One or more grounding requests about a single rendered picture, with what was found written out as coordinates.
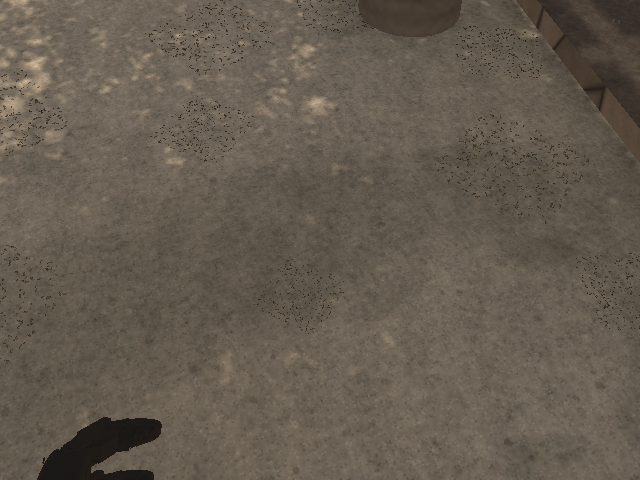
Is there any robot left hand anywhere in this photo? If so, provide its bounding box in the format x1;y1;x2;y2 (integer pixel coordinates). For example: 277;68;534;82
37;417;162;480

